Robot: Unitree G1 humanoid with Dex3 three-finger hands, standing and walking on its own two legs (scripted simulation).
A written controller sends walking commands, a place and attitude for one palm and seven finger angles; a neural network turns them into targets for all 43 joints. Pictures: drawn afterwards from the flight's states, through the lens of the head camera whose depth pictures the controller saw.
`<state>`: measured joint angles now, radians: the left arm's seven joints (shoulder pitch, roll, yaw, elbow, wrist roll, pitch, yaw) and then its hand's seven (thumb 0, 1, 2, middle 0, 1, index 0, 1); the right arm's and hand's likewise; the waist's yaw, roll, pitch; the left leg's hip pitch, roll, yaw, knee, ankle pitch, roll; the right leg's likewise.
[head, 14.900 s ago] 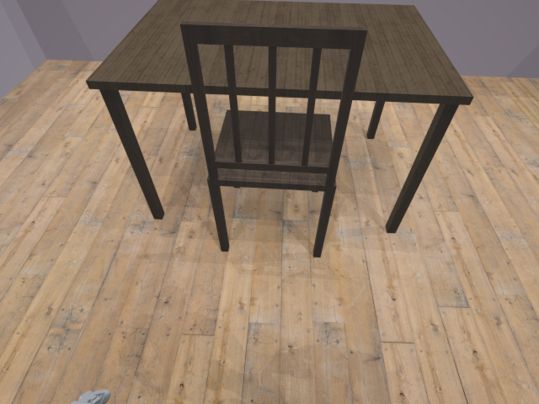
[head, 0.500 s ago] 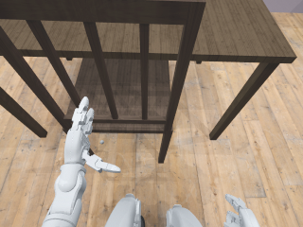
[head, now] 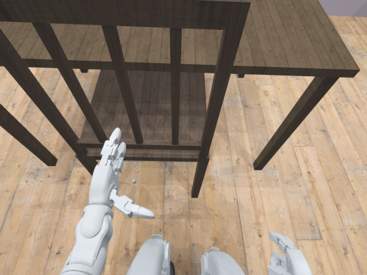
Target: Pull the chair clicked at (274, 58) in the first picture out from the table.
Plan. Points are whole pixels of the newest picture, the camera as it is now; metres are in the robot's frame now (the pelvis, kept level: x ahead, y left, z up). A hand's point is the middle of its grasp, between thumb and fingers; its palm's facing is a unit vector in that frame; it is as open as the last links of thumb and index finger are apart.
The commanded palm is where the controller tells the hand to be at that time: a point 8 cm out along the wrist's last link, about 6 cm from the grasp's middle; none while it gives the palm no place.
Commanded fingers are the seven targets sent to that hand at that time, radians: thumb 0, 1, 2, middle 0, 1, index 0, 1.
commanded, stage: aim the fingers beside a spindle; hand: left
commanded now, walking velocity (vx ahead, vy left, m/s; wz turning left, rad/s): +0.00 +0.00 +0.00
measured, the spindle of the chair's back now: (128, 100) +0.48 +0.15 +0.06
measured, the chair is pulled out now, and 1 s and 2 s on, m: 0.00 0.00 0.00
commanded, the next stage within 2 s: push the fingers through the gap in 1.98 s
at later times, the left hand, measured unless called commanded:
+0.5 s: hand (121, 165) +0.33 +0.14 +0.04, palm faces +0.08 -1.00 -0.03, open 16.9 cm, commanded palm +0.30 +0.20 +0.02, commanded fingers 0.00 -0.50 0.30 -0.06 -0.08 -0.06 -0.08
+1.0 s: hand (129, 176) +0.32 +0.14 -0.01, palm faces -0.02 -1.00 +0.02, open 17.0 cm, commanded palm +0.30 +0.18 +0.02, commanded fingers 0.00 -0.50 0.30 -0.06 -0.08 -0.06 -0.08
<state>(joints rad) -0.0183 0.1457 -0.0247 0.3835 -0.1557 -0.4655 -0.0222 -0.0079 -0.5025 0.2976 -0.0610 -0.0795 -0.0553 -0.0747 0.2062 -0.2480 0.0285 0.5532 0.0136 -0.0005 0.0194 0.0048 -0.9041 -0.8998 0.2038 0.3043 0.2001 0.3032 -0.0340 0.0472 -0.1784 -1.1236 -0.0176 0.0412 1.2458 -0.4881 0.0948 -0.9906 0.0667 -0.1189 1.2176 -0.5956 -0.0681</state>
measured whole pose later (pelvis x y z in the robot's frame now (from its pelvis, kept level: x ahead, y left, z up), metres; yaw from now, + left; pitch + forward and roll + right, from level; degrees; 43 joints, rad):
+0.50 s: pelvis +0.00 -0.01 +0.00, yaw +0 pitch +21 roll -3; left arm -0.04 0.19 0.05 0.31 -0.14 -0.55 0.04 -0.01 -0.50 0.30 -0.07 -0.08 -0.06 -0.08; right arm 0.21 -0.25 0.02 0.58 -0.01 -0.02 0.02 0.00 -0.90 -0.90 0.20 0.30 0.20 0.30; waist -0.04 0.04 -0.17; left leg -1.13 -0.01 0.04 1.25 -0.50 0.09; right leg -0.99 0.07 -0.12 1.22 -0.60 -0.08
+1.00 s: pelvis +0.00 +0.00 +0.00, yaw +0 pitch +21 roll -4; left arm -0.08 0.17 0.01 0.47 -0.19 -0.42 -0.06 -0.01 -0.50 0.30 -0.06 -0.08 -0.05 -0.07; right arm 0.20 -0.26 0.03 0.56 0.03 0.01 0.03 0.00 -0.90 -0.90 0.20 0.30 0.20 0.30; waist -0.04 0.05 -0.18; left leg -1.13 -0.02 0.04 1.25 -0.49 0.10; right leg -1.00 0.07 -0.12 1.22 -0.60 -0.07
